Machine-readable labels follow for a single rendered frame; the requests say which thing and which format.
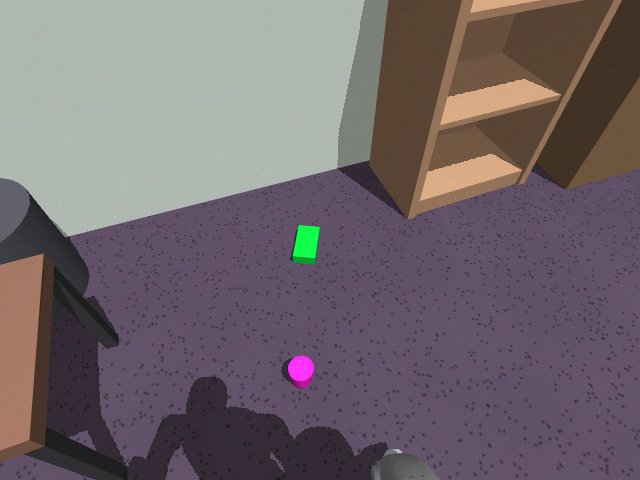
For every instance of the bookshelf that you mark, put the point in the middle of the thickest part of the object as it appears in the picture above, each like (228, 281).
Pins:
(470, 91)

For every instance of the chair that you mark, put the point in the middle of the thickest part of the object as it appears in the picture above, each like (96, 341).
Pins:
(27, 287)

